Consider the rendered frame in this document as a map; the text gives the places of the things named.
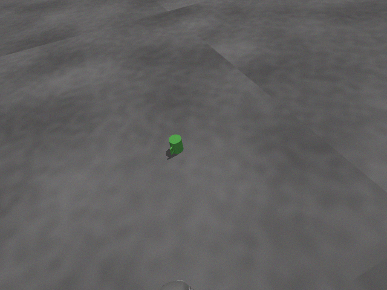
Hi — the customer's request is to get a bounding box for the mug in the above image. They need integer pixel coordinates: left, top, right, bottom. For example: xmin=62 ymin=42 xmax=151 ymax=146
xmin=169 ymin=135 xmax=183 ymax=155

